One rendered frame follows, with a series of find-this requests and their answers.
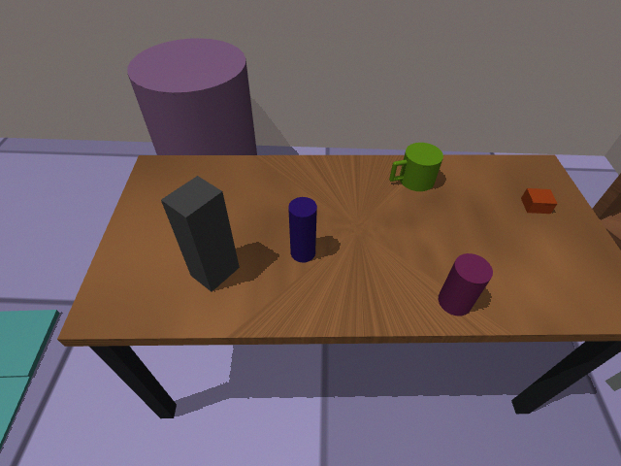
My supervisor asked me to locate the chair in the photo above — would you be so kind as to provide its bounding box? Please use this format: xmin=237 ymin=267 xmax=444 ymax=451
xmin=593 ymin=174 xmax=621 ymax=391

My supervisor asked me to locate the coffee table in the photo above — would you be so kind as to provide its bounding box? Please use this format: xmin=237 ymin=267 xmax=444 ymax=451
xmin=57 ymin=154 xmax=621 ymax=418

